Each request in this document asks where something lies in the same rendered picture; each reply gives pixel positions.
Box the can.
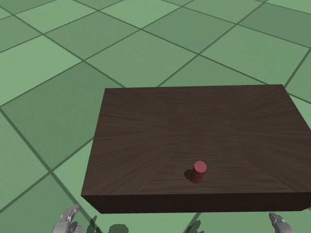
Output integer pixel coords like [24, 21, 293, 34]
[190, 161, 207, 183]

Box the right robot hand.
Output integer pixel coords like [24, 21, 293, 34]
[269, 212, 295, 233]

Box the left robot hand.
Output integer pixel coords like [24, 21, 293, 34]
[51, 204, 83, 233]

